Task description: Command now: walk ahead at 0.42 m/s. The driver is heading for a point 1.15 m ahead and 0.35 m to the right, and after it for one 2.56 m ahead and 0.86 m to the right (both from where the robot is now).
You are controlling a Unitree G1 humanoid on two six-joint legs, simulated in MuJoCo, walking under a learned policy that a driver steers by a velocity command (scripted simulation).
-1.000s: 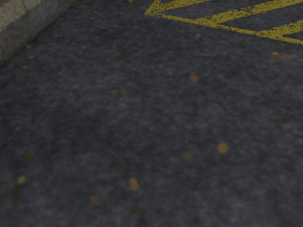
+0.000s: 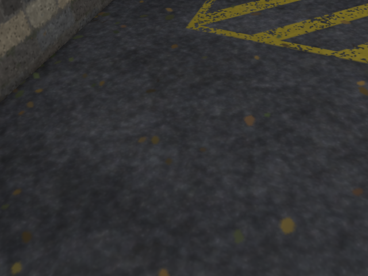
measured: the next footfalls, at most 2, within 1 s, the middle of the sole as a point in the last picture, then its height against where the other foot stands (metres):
left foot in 0.20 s outside the picture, level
right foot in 0.78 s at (239, 256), level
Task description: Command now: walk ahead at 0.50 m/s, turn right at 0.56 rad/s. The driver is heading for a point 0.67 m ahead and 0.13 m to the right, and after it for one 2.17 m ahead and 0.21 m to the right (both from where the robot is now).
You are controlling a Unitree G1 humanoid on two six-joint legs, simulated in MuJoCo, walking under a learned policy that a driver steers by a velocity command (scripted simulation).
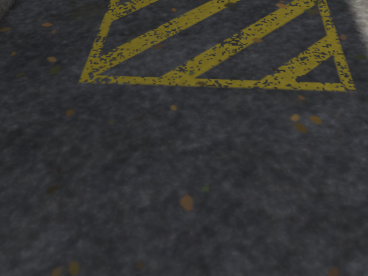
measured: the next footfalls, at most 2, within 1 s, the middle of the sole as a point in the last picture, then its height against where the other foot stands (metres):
left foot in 0.26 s outside the picture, level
right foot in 0.76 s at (254, 265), level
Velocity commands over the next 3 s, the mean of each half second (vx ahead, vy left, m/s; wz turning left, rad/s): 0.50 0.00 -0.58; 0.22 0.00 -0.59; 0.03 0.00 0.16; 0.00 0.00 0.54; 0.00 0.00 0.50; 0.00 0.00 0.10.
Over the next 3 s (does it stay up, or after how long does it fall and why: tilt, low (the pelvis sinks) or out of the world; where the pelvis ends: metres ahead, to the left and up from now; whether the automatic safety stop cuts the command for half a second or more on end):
stays up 0.52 0.03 -0.01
